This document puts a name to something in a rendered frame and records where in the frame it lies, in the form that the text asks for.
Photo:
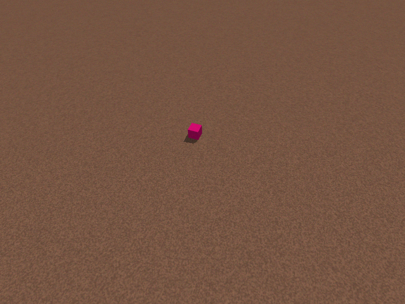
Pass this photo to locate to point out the cube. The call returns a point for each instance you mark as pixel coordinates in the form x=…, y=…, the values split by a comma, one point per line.
x=195, y=131

